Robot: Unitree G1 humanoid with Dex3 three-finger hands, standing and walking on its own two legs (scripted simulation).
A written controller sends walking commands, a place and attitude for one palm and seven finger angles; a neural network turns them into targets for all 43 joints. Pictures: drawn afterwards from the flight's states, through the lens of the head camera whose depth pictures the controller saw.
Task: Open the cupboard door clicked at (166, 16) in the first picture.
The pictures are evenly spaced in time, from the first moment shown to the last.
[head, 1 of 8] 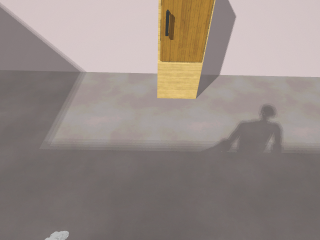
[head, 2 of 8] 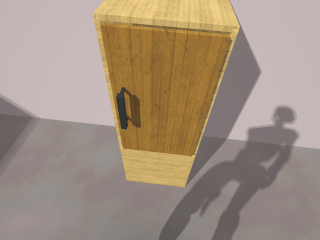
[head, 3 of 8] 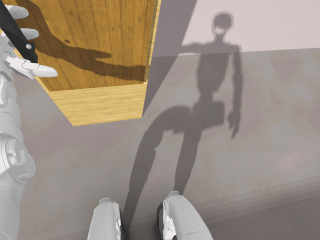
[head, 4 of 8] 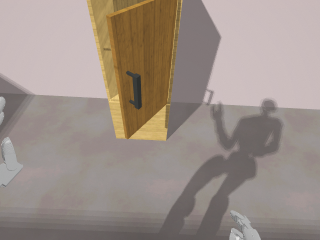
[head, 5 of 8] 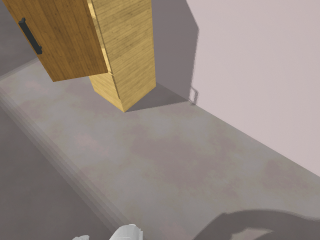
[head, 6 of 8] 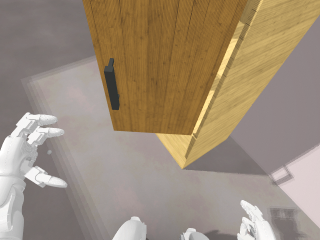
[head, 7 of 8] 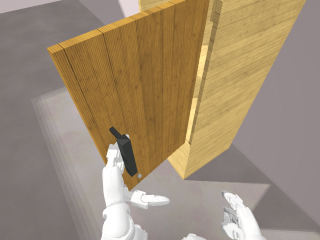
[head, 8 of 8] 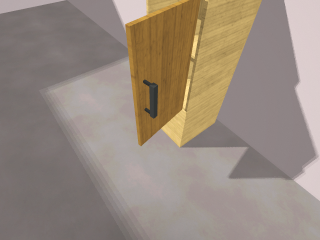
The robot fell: no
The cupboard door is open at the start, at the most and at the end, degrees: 0 101 100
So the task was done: yes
